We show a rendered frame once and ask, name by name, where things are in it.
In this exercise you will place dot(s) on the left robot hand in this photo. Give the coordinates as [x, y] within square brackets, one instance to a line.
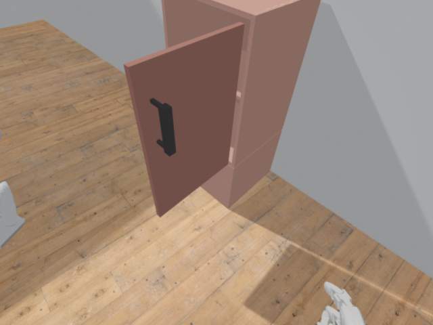
[10, 222]

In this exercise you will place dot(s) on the right robot hand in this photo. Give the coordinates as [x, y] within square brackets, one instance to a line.
[349, 314]

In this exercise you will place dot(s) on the cupboard door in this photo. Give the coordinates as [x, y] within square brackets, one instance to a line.
[198, 78]

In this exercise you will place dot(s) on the handle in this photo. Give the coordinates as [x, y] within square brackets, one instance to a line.
[167, 127]

